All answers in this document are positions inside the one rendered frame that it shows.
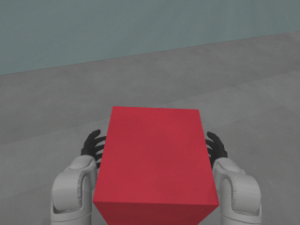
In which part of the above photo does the right robot forearm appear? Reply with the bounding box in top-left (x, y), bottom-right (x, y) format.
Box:
top-left (212, 157), bottom-right (263, 225)

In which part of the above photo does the left robot hand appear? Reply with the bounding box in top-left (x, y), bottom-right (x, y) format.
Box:
top-left (81, 129), bottom-right (107, 169)

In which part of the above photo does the carton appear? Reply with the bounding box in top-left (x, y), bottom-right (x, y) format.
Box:
top-left (92, 106), bottom-right (219, 225)

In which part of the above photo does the right robot hand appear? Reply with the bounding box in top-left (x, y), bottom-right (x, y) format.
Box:
top-left (205, 131), bottom-right (228, 170)

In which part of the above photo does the left robot forearm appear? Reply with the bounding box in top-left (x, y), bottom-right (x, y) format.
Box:
top-left (50, 155), bottom-right (98, 225)

